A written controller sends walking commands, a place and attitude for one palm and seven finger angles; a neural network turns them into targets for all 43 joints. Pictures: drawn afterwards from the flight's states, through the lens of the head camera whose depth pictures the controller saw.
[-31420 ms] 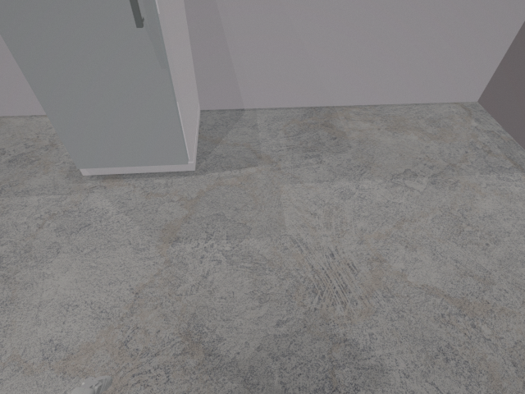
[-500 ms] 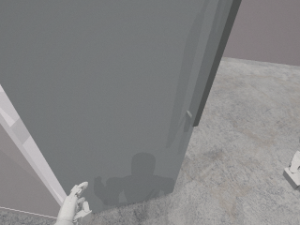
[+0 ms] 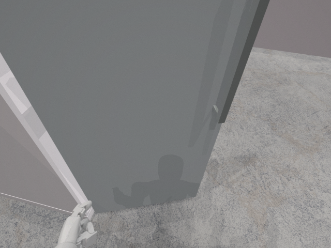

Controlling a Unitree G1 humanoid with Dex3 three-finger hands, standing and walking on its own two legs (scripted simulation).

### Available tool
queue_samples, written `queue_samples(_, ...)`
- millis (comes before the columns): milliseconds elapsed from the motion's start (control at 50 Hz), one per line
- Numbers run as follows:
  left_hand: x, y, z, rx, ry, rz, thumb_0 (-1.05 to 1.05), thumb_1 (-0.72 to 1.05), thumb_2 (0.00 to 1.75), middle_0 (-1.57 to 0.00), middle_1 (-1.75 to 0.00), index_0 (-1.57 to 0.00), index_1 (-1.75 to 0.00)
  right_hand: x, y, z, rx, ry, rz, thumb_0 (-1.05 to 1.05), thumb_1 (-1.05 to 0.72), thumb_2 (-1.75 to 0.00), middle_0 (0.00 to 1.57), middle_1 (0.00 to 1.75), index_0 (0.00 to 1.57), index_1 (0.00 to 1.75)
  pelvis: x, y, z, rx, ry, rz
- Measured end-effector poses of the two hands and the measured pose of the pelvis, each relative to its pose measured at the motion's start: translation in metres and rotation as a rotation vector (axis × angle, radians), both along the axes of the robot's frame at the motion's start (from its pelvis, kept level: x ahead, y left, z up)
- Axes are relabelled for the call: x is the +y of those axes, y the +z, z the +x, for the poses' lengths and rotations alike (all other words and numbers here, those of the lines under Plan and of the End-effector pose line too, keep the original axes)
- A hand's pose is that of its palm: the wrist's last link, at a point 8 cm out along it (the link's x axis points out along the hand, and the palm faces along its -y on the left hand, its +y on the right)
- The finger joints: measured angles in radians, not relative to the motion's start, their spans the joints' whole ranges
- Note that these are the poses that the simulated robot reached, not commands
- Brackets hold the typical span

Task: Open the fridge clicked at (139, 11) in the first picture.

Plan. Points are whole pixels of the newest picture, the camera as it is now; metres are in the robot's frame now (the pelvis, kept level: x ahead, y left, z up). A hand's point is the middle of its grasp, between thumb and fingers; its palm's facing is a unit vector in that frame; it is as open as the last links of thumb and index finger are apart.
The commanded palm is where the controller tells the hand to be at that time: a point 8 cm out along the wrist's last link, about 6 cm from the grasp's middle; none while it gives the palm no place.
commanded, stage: step back with the hand held close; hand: right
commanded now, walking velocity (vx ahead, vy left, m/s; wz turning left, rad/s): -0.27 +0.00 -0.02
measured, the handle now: (241, 41) +0.50 -0.14 +0.28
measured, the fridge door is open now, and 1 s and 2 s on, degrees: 66 66 66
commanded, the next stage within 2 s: stop stepping back and stand still in 0.92 s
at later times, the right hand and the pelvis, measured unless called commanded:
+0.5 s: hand out of the picture +0.14 -0.28 +0.17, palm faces +0.55 +0.71 -0.44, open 7.4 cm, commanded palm +0.07 -0.31 +0.19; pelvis -0.05 +0.00 -0.02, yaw -3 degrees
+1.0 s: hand out of the picture +0.02 -0.28 +0.18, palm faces +0.59 +0.71 -0.37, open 7.4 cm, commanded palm -0.04 -0.32 +0.19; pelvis -0.15 +0.00 -0.04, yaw -6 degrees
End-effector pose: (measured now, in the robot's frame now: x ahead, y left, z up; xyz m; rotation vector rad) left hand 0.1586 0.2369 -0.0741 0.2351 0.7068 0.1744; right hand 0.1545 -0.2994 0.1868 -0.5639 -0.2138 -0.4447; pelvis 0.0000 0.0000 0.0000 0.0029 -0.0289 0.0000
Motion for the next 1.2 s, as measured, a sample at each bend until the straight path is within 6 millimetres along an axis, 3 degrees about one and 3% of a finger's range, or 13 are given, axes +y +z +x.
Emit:
queue_samples(360, -0.003, -0.006, -0.048, 0.002, -0.019, 0.035, 0.01, 0.91, 0.90, -0.21, -0.30, -0.21, -0.30, -0.008, -0.003, -0.044, -0.115, -0.004, -0.032, 0.02, -0.89, -0.90, 0.22, 0.31, 0.21, 0.31, -0.004, -0.011, -0.041, -0.007, -0.031, 0.020)
queue_samples(700, -0.010, -0.011, -0.058, -0.044, -0.090, 0.047, 0.01, 0.91, 0.90, -0.21, -0.30, -0.21, -0.30, -0.007, -0.002, -0.093, -0.210, -0.025, -0.067, 0.02, -0.89, -0.90, 0.22, 0.31, 0.21, 0.31, 0.001, -0.026, -0.079, -0.029, -0.073, 0.004)
queue_samples(860, -0.010, -0.021, -0.077, -0.041, -0.129, 0.047, 0.01, 0.91, 0.90, -0.21, -0.30, -0.21, -0.30, -0.003, -0.002, -0.135, -0.247, -0.041, -0.100, 0.02, -0.89, -0.90, 0.22, 0.31, 0.21, 0.31, 0.009, -0.036, -0.108, -0.040, -0.127, -0.014)
queue_samples(960, -0.010, -0.028, -0.104, 0.001, -0.141, 0.062, 0.01, 0.91, 0.90, -0.21, -0.30, -0.21, -0.30, -0.005, -0.002, -0.169, -0.269, -0.037, -0.086, 0.01, -0.89, -0.90, 0.22, 0.31, 0.21, 0.31, 0.004, -0.041, -0.136, -0.050, -0.129, -0.012)
queue_samples(1100, -0.019, -0.034, -0.170, -0.011, -0.080, 0.072, 0.01, 0.91, 0.90, -0.21, -0.30, -0.21, -0.30, -0.019, -0.001, -0.208, -0.336, 0.035, -0.078, 0.01, -0.88, -0.90, 0.22, 0.31, 0.21, 0.31, -0.007, -0.052, -0.191, -0.120, -0.106, 0.086)
queue_samples(1160, -0.028, -0.032, -0.200, -0.014, -0.094, 0.019, 0.01, 0.91, 0.90, -0.21, -0.30, -0.21, -0.30, -0.023, 0.009, -0.243, -0.371, 0.034, -0.069, 0.02, -0.88, -0.90, 0.22, 0.31, 0.21, 0.31, -0.004, -0.048, -0.218, -0.116, -0.166, 0.097)
queue_samples(1200, -0.035, -0.030, -0.217, -0.027, -0.119, -0.002, 0.01, 0.91, 0.90, -0.21, -0.30, -0.21, -0.30, -0.023, 0.013, -0.278, -0.370, 0.009, -0.089, 0.02, -0.88, -0.90, 0.22, 0.31, 0.21, 0.31, -0.002, -0.048, -0.236, -0.079, -0.185, 0.055)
